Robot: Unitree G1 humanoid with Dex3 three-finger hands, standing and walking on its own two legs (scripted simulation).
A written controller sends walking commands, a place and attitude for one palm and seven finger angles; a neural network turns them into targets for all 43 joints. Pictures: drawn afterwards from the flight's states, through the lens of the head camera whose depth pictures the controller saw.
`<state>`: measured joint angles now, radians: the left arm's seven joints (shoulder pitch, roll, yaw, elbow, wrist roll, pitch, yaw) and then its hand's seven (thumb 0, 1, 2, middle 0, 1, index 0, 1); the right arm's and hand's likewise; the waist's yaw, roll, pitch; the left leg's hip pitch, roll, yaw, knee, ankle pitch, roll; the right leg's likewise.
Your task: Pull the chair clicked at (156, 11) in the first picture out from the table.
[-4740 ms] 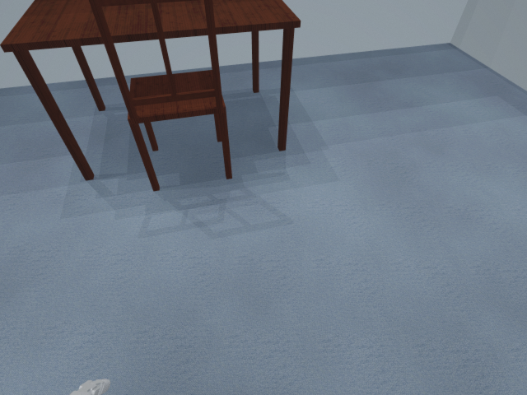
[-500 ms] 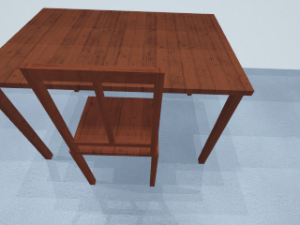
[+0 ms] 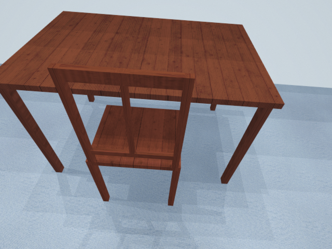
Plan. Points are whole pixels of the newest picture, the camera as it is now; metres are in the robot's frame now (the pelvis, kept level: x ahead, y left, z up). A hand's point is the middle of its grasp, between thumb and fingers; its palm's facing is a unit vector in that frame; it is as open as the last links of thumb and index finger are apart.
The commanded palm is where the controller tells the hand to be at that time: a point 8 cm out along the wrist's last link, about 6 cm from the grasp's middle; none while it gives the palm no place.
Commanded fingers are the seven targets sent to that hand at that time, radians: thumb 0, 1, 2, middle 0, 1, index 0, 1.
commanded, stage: come to a stop and stand still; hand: left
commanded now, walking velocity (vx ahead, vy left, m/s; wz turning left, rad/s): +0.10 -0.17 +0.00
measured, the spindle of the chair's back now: (128, 123) +0.53 +0.17 -0.06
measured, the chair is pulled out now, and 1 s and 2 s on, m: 0.00 0.00 0.00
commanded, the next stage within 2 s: look again from close up in 0.16 s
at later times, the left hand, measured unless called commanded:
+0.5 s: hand out of the picture -0.01 +0.13 -0.18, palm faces +0.05 -0.98 -0.20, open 7.3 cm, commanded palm none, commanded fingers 0.00 0.90 0.90 -0.20 -0.30 -0.20 -0.30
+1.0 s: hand out of the picture -0.02 +0.17 -0.18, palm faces +0.03 -0.98 -0.19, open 7.4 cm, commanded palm none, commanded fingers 0.00 0.90 0.90 -0.20 -0.30 -0.20 -0.30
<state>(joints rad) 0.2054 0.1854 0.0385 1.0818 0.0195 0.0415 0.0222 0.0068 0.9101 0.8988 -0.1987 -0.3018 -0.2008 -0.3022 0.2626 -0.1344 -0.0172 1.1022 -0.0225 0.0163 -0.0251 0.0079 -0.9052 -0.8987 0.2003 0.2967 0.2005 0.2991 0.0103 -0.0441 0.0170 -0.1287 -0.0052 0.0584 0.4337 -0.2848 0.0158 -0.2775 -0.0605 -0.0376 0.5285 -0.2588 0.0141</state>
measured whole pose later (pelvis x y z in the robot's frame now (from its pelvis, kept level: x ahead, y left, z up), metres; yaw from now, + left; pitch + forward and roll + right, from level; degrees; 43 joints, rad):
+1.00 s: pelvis -0.02 +0.00 +0.00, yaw +0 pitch -2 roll +0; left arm 0.31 0.16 0.00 1.08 0.01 -0.02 0.04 0.01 0.91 0.90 -0.20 -0.30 -0.20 -0.30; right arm 0.26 -0.15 0.00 1.12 -0.01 0.00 -0.02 0.01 -0.91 -0.90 0.20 0.30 0.20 0.30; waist 0.00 -0.01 0.02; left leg -0.17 0.01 0.06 0.47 -0.26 0.01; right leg -0.18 -0.01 -0.06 0.46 -0.25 -0.01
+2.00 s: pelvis +0.01 +0.01 +0.00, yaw -2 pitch +0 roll +1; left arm 0.41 0.11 0.02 1.12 0.03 -0.02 0.02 0.01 0.91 0.90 -0.20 -0.30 -0.20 -0.30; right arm 0.36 -0.13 -0.02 1.16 -0.01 -0.01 -0.03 0.01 -0.90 -0.90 0.20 0.30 0.20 0.30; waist 0.00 0.02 -0.01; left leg -0.17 -0.01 0.09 0.49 -0.33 0.03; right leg -0.21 -0.03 -0.03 0.53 -0.33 0.01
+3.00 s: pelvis +0.07 +0.01 -0.01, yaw -1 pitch -3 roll +1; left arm 0.23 0.20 0.05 0.99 0.03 0.06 0.03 0.01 0.91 0.90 -0.20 -0.30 -0.20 -0.30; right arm 0.25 -0.15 -0.02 1.02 -0.03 0.02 -0.01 0.01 -0.91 -0.90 0.20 0.30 0.20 0.30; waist 0.01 -0.07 0.04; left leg -0.24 -0.02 0.06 0.56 -0.28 0.04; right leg -0.42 -0.02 0.04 0.92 -0.39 0.02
